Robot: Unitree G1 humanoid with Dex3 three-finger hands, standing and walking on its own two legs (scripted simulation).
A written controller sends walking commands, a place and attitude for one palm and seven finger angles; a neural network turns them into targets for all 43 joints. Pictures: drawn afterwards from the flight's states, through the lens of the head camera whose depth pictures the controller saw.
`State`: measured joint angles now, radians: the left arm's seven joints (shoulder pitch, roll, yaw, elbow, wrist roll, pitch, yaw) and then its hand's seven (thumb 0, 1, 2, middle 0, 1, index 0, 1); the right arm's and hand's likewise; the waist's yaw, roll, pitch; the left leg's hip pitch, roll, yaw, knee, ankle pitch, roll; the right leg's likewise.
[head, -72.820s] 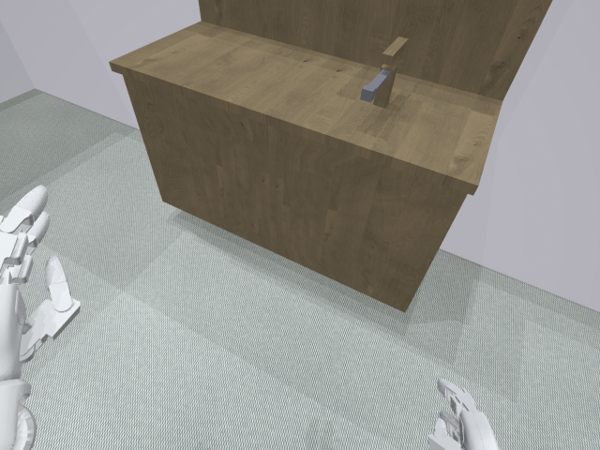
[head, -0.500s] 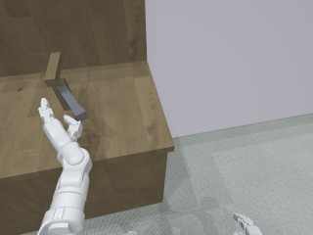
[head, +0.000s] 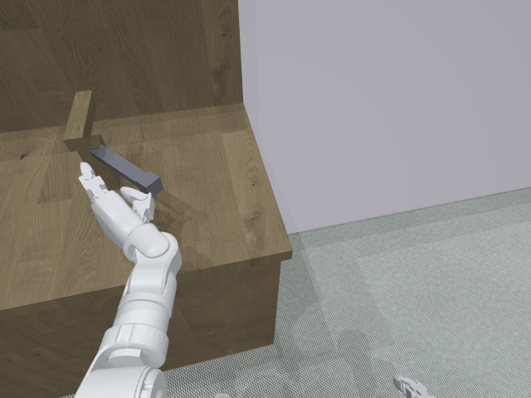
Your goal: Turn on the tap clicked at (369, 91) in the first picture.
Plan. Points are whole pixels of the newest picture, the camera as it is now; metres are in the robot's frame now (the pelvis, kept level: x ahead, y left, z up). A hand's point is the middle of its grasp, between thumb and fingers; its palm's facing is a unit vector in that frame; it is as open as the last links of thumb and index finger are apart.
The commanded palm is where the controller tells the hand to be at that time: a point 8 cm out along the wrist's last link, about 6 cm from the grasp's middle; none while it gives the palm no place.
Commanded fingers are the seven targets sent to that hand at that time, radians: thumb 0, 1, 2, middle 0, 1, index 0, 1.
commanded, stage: push the lever round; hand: left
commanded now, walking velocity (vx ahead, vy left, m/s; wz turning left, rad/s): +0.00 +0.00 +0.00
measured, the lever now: (150, 185) +0.42 +0.20 +0.09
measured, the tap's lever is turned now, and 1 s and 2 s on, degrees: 41 66 72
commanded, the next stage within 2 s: lift the hand up off the lever in 0.96 s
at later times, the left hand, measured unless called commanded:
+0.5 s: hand (167, 185) +0.43 +0.17 +0.08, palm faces +0.79 -0.61 -0.10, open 7.7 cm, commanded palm +0.38 +0.19 +0.08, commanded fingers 0.00 0.90 0.90 -0.15 -0.15 -0.15 -0.15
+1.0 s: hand (174, 170) +0.46 +0.17 +0.08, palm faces +0.80 -0.59 -0.10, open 8.0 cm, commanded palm +0.42 +0.19 +0.08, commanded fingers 0.00 0.90 0.90 -0.15 -0.15 -0.15 -0.15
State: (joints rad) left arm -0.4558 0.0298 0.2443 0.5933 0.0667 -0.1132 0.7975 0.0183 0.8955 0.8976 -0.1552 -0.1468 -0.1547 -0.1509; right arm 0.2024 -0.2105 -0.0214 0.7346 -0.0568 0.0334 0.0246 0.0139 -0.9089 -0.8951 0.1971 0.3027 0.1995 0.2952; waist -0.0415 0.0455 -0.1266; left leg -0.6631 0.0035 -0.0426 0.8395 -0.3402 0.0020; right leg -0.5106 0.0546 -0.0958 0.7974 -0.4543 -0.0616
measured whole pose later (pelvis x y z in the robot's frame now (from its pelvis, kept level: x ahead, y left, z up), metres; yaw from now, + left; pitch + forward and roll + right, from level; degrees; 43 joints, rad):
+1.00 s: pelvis +0.00 -0.01 -0.01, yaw +0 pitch +14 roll -2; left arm -0.80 0.06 0.40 0.94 0.16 -0.14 0.95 0.04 0.91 0.91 -0.15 -0.15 -0.11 -0.14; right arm 0.25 -0.21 -0.03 0.79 -0.10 0.04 0.05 0.01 -0.91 -0.90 0.20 0.30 0.20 0.29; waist -0.11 0.04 -0.15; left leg -0.78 0.01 -0.06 0.88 -0.34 -0.01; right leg -0.63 0.06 -0.11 0.85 -0.47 -0.08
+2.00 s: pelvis +0.02 -0.01 +0.01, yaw +1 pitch +10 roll -1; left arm -0.71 0.02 0.32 0.75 0.11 0.02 0.88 0.02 0.90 0.90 -0.15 -0.15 -0.15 -0.15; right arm 0.21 -0.21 -0.03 0.76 -0.08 0.06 0.06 0.01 -0.91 -0.90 0.20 0.30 0.20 0.29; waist -0.06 0.04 -0.13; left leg -0.62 0.00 -0.05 0.77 -0.33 -0.01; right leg -0.47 0.05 -0.10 0.73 -0.45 -0.07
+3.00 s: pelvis +0.01 -0.01 +0.02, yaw +0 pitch +7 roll -1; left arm -0.74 0.01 0.30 0.66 0.08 0.17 0.88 0.02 0.90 0.90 -0.15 -0.15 -0.15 -0.15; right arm 0.19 -0.20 -0.02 0.78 -0.07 0.04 0.04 0.01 -0.91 -0.90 0.20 0.30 0.20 0.30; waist -0.04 0.04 -0.11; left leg -0.52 0.00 -0.04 0.68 -0.29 0.00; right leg -0.37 0.05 -0.09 0.64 -0.40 -0.06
